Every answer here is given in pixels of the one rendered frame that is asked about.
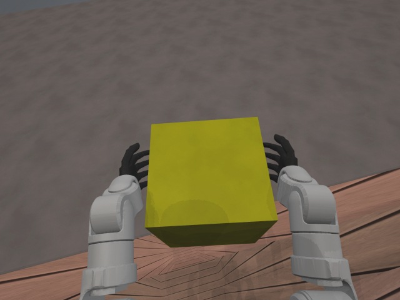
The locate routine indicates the robot left forearm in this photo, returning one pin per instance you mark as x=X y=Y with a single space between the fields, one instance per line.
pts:
x=110 y=259

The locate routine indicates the left robot hand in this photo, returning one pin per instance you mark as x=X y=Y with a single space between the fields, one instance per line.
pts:
x=129 y=166

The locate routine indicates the carton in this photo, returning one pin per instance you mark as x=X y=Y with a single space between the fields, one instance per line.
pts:
x=208 y=183

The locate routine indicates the robot right forearm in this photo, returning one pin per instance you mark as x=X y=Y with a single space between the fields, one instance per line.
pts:
x=317 y=255

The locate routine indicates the right robot hand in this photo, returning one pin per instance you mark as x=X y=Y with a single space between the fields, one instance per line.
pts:
x=286 y=158

